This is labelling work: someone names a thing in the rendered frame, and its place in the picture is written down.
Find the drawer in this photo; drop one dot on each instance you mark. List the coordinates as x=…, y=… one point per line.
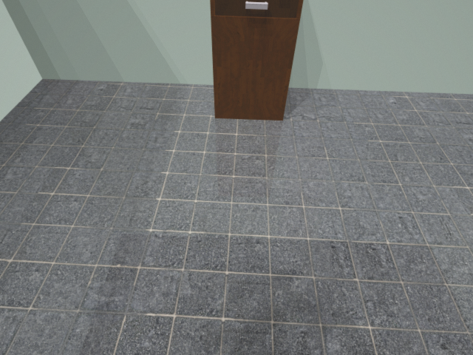
x=276, y=8

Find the handle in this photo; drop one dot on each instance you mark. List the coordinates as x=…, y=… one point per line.
x=256, y=5

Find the cabinet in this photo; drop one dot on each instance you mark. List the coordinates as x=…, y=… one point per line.
x=252, y=63

